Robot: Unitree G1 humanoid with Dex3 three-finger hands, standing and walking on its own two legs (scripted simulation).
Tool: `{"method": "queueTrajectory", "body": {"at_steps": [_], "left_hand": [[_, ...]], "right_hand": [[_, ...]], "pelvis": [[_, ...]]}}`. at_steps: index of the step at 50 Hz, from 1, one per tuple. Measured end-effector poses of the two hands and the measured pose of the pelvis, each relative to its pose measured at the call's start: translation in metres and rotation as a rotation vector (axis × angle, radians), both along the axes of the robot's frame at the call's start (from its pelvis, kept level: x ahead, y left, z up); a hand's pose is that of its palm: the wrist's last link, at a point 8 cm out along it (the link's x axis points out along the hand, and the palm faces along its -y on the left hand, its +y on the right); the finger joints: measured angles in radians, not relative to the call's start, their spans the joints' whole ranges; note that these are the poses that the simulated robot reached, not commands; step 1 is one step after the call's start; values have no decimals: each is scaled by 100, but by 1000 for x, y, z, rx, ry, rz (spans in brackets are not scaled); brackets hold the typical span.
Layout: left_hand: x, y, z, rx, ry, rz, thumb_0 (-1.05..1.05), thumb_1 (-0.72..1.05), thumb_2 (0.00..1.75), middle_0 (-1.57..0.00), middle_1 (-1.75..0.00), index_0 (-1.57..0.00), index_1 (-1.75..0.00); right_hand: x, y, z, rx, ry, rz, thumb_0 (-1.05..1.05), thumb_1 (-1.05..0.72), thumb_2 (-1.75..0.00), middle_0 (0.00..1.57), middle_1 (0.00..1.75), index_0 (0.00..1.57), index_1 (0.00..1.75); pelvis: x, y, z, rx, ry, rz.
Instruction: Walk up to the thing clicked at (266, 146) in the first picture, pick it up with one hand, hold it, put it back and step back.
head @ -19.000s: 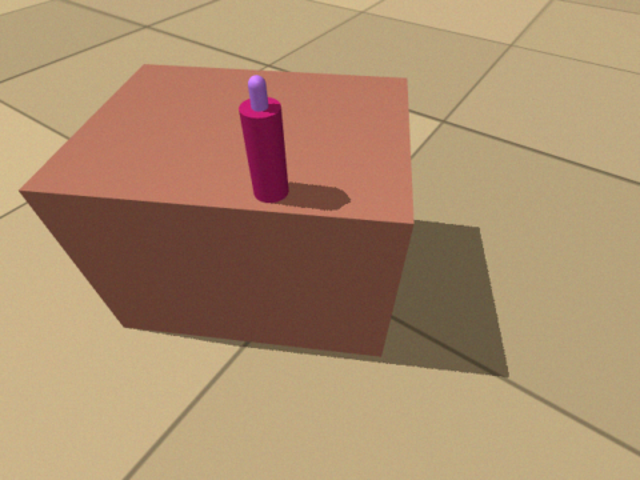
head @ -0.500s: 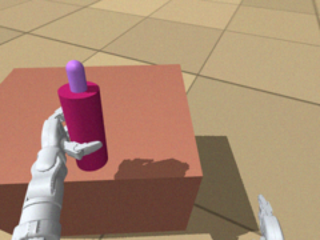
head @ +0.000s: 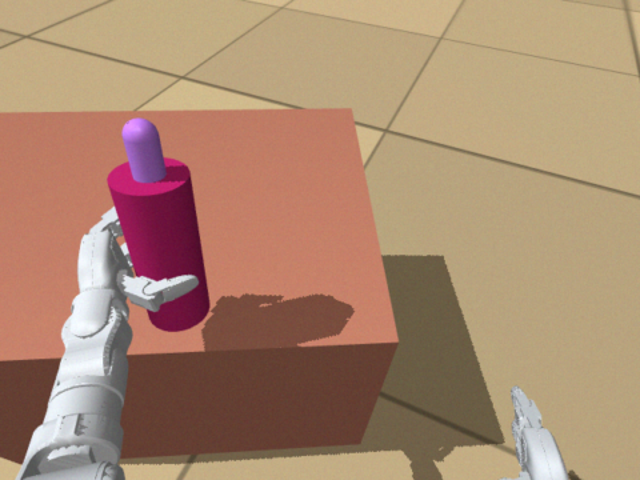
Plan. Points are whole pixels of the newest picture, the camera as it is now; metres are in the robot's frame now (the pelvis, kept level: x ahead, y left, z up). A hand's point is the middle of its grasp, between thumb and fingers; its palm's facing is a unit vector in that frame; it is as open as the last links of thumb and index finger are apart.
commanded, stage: lower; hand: left
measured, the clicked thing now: (162, 231) +0.41 +0.18 +0.12
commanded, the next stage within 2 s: loosen in 0.80 s
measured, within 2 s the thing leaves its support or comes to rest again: rests again in 1.84 s
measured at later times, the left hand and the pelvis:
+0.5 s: hand (172, 278) +0.41 +0.19 +0.02, palm faces +0.14 -0.99 -0.01, open 11.8 cm; pelvis -0.01 +0.00 -0.02, yaw +0 degrees
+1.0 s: hand (171, 284) +0.41 +0.20 +0.00, palm faces +0.13 -0.99 +0.00, open 11.7 cm; pelvis -0.01 +0.00 -0.04, yaw +0 degrees
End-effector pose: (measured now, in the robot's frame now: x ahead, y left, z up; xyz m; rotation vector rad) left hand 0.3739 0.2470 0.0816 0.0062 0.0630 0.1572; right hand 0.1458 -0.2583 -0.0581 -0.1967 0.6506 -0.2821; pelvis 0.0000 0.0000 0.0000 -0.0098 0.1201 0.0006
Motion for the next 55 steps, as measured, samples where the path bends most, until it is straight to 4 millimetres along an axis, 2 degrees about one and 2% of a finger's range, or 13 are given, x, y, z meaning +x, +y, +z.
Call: {"method": "queueTrajectory", "body": {"at_steps": [6,12,22,28,33,40,47,55], "left_hand": [[2,2,-5,10,8,-5,-3,-61,91,-70,-114,-67,-107],[4,-2,-26,4,41,-14,-3,-61,91,-70,-114,-67,-107],[6,-4,-56,-19,31,-15,-3,-61,91,-70,-113,-67,-107],[9,1,-59,3,3,-16,-3,-61,91,-70,-113,-67,-107],[12,5,-63,1,7,-11,-3,-61,91,-70,-113,-67,-107],[15,0,-76,9,21,-40,-3,-61,91,-70,-113,-67,-107],[12,4,-77,-3,-6,-34,-3,-61,91,-70,-113,-67,-107],[11,6,-78,-3,-26,-22,-3,-61,84,-77,-103,-73,-97]], "right_hand": [[-1,3,-7,14,12,15,-1,52,-5,5,5,5,5],[-11,4,-16,23,51,18,-1,52,-5,5,5,5,5],[-12,-5,-5,-43,28,31,-1,51,-6,6,5,5,5],[-8,-3,0,-61,2,54,-1,50,-6,5,5,5,5],[-11,1,-5,-55,11,60,-1,50,-6,6,5,5,5],[-11,10,-10,-40,19,74,-1,51,-6,6,5,5,5],[-8,14,-5,-52,4,98,-1,51,-6,6,5,5,5],[-9,15,-5,-60,9,113,-1,51,-5,6,5,5,5]], "pelvis": [[-2,-1,-4,1,13,3],[-7,-2,-9,4,40,0],[-11,-4,-19,-1,85,2],[-11,-3,-25,-7,102,5],[-9,-1,-28,-12,120,6],[-9,2,-34,-12,142,2],[-7,4,-38,-14,151,5],[-10,4,-41,-16,151,9]]}}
